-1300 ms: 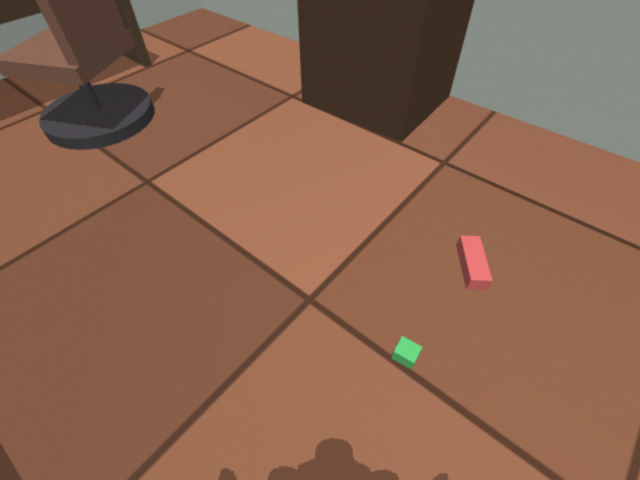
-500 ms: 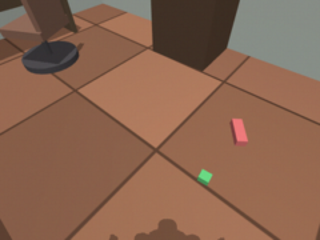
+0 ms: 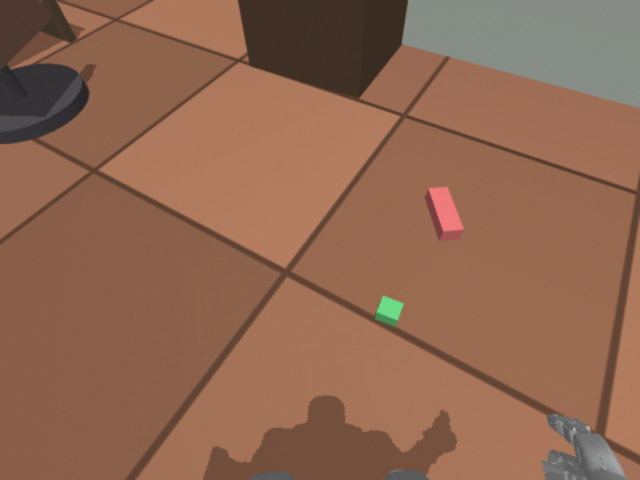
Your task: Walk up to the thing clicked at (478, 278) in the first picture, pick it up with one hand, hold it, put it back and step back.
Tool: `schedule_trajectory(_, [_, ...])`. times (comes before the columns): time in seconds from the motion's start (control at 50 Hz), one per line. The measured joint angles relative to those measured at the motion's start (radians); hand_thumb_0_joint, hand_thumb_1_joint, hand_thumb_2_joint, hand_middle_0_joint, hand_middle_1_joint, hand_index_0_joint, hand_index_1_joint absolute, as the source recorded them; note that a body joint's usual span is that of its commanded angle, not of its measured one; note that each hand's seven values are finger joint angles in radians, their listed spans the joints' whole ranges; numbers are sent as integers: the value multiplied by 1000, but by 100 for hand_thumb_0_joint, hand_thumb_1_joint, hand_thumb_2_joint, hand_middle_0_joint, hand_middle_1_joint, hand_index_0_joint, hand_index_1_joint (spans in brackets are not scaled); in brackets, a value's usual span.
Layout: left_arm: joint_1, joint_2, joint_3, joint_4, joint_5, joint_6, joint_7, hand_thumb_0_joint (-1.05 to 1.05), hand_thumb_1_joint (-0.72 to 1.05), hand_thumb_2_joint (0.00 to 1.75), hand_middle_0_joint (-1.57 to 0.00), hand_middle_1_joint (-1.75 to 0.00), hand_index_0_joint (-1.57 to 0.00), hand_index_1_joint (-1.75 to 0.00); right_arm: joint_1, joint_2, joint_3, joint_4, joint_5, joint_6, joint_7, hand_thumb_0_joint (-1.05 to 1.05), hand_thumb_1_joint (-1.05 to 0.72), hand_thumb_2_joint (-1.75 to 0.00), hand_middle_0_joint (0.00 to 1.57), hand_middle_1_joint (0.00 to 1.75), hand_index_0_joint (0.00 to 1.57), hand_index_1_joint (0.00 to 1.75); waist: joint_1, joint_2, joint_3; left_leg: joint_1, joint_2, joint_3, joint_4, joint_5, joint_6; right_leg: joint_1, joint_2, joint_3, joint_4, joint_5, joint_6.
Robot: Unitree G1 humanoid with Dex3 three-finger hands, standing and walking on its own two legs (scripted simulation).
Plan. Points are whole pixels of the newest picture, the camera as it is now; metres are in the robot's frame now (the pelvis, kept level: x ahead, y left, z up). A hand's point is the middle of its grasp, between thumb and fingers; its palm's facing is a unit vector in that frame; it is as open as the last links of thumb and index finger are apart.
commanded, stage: walk up
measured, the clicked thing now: (443, 213) +1.09 -0.41 -0.73
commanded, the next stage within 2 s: none
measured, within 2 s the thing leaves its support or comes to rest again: neither
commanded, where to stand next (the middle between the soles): +0.05 -0.03 m, yaw -55 degrees
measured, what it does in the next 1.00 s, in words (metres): steps on the spot, turning right: right foot, then left foot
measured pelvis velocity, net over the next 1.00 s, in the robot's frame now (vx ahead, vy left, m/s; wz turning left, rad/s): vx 0.02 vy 0.02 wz -0.69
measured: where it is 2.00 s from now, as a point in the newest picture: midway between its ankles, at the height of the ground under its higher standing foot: outside the picture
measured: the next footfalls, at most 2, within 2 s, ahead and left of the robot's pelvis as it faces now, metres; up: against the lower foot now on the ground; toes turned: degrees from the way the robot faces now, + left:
right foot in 0.34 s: +0.03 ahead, -0.14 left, +0.00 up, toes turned -21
left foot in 0.72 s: +0.16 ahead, +0.09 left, +0.00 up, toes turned -31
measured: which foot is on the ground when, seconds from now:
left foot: down 0.00-0.38, up 0.40-0.70, down 0.72-1.00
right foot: down 0.00-0.00, up 0.02-0.32, down 0.34-0.74, up 0.76-1.00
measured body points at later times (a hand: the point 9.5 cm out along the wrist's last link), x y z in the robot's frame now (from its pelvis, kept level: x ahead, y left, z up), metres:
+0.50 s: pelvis +0.01 -0.02 -0.01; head +0.05 -0.06 +0.44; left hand +0.22 +0.24 -0.10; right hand -0.01 -0.34 -0.13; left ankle +0.04 +0.12 -0.66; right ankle -0.01 -0.13 -0.73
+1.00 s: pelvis +0.02 +0.02 -0.01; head +0.08 +0.00 +0.44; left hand +0.30 +0.20 -0.12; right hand -0.14 -0.28 -0.09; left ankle +0.13 +0.11 -0.73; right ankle -0.10 -0.09 -0.68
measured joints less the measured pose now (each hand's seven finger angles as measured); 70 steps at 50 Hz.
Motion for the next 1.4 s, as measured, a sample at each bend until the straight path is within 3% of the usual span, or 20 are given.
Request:
schedule_trajectory(0.08, [11, 25, 13, -51, 0, 22, 11, 0, 90, 90, -21, -30, -21, -30, 23, 8, -15, -59, -13, 7, 1, 0, -91, -90, 21, 30, 20, 30, -5, -7, 15, 14, 30, 59, -6, -6, 16, -113, -1, -87, 282, -166, -27])
schedule_trajectory(0.14, [27, 42, 20, -91, -7, 29, -5, 0, 90, 90, -21, -30, -21, -30, 62, 25, -14, -95, -21, 10, 0, 0, -91, -90, 20, 30, 20, 30, -11, -3, 14, 47, 64, 97, -50, 7, 8, -152, -28, -164, 408, -181, -39])
schedule_trajectory(0.28, [43, 55, 23, -162, -23, 22, -34, 0, 91, 90, -20, -30, -21, -30, 152, 17, -6, -171, -17, 11, 13, 1, -90, -90, 21, 30, 20, 30, -37, -1, 30, 65, 105, 198, -8, -41, -10, -88, -91, -199, 205, -96, -42])
schedule_trajectory(0.34, [51, 55, 26, -175, -19, 14, -29, 0, 91, 90, -20, -30, -21, -30, 187, 11, -12, -199, -3, 25, 18, 1, -90, -90, 21, 30, 20, 30, -56, 6, 16, 37, 136, 234, 92, -106, -26, -36, -75, -223, 119, -77, -54])
schedule_trajectory(0.38, [40, 34, 28, -179, -15, 0, -21, 0, 91, 90, -20, -30, -21, -30, 201, -4, -21, -201, 6, 37, 17, 1, -90, -90, 21, 30, 20, 30, -67, 59, 27, 0, 192, 203, 204, -145, -31, -19, -30, -240, 116, -85, -50])
schedule_trajectory(0.44, [55, 25, 20, -223, -18, -29, -6, 0, 91, 90, -20, -30, -21, -30, 195, 8, -12, -188, 10, 63, 10, 1, -91, -90, 20, 30, 20, 30, -29, 40, 38, -108, 108, 42, 468, -266, -64, -33, -14, -172, 143, -89, -62])
schedule_trajectory(0.48, [68, 14, 14, -231, -28, -28, 4, 0, 90, 90, -21, -30, -21, -30, 181, 15, 0, -188, 15, 64, 9, 1, -91, -90, 20, 30, 20, 30, -15, 30, 38, -166, 74, -20, 559, -269, -74, -22, -3, -122, 104, -61, -62])
schedule_trajectory(0.6, [69, 6, 2, -252, -19, -8, 15, 0, 90, 90, -21, -30, -21, -30, 182, 16, 16, -217, 14, 41, -1, 1, -91, -90, 20, 30, 20, 30, -17, 22, 20, -237, 78, -93, 475, -163, -76, -19, 20, -47, 67, -33, -48])
schedule_trajectory(0.68, [50, 25, 10, -291, -9, 9, 6, 0, 90, 90, -21, -30, -21, -30, 192, 7, 11, -207, 11, 23, -22, 1, -91, -90, 21, 30, 20, 30, -9, 6, 11, -177, 55, -101, 278, -111, -60, -62, 40, -8, 143, -66, -32])
schedule_trajectory(0.72, [35, 43, 18, -305, -15, 22, 3, 0, 90, 90, -21, -30, -21, -30, 200, 9, 7, -200, 3, 6, -34, 1, -91, -90, 21, 30, 20, 30, -14, -17, 10, -127, 33, -91, 161, -19, -51, -94, 44, 8, 210, -99, -16])
schedule_trajectory(0.76, [6, 62, 35, -297, -22, 37, 11, 0, 90, 90, -21, -30, -21, -30, 205, 33, 12, -192, -11, -6, -43, 1, -91, -90, 20, 30, 20, 30, -8, -79, 25, -119, 14, -49, 174, -21, -55, -125, 41, 51, 301, -152, -31])
schedule_trajectory(0.82, [-1, 68, 32, -274, -17, 47, 16, 0, 90, 90, -21, -30, -21, -30, 215, 39, 29, -186, -11, -11, -35, 1, -91, -90, 21, 30, 20, 30, -21, -72, 28, -108, 66, -35, 174, -32, -51, -187, 87, -1, 520, -249, -40])
schedule_trajectory(0.9, [12, 85, 44, -250, -29, 45, -15, 0, 91, 90, -21, -30, -21, -30, 241, 41, 34, -194, -14, -28, -39, 1, -90, -90, 21, 30, 21, 30, -37, -76, 24, -87, 109, -14, 97, 11, -58, -214, 59, -37, 648, -179, -46])
schedule_trajectory(0.96, [27, 84, 51, -236, -37, 42, -34, 0, 91, 90, -21, -30, -21, -30, 264, 18, 34, -199, -19, -38, -32, 1, -90, -90, 21, 30, 21, 30, -40, -72, 18, -87, 124, 7, 67, 27, -61, -169, 16, -36, 541, -156, -34])
schedule_trajectory(1.04, [55, 74, 47, -203, -38, 28, -39, 0, 91, 90, -21, -30, -21, -30, 284, -27, 25, -219, -33, -38, -19, 1, -90, -90, 21, 30, 21, 30, -42, -51, 8, -96, 152, 48, 98, 6, -65, -75, -34, -84, 309, -230, -22])
schedule_trajectory(1.08, [67, 68, 45, -183, -35, 12, -32, 0, 90, 90, -21, -30, -21, -30, 288, -48, 20, -227, -30, -29, -16, 1, -90, -90, 21, 30, 21, 30, -44, -29, 1, -113, 176, 59, 153, -23, -74, -9, -32, -120, 157, -180, -32])
schedule_trajectory(1.12, [60, 38, 43, -156, -28, -6, -22, 0, 90, 90, -21, -30, -21, -30, 279, -70, 7, -214, -20, -11, -20, 1, -90, -90, 21, 30, 21, 30, -56, 46, 20, -139, 221, 12, 247, -55, -50, 23, 15, -152, 133, -134, -31])
schedule_trajectory(1.2, [96, 19, 28, -157, -21, -20, -10, 0, 90, 90, -21, -30, -21, -30, 251, -41, 19, -170, -4, 20, -37, 1, -91, -90, 20, 30, 20, 30, -20, 34, -6, -194, 120, -43, 441, -217, -48, 7, 10, -89, 162, -143, -45])
schedule_trajectory(1.3, [101, 12, 15, -161, -27, -30, 9, 0, 90, 90, -21, -30, -21, -30, 213, -11, 43, -159, 5, 3, -33, 1, -91, -90, 20, 30, 20, 30, -8, 42, 0, -224, 86, -60, 445, -151, -48, 9, 25, -51, 130, -112, -44])
schedule_trajectory(1.4, [83, 28, 9, -182, -28, -31, 18, 0, 90, 90, -21, -30, -21, -30, 189, 10, 49, -147, -1, -5, -27, 1, -91, -90, 21, 30, 20, 30, 0, 28, 3, -168, 62, -60, 285, -116, -39, -31, 41, -32, 180, -128, -35])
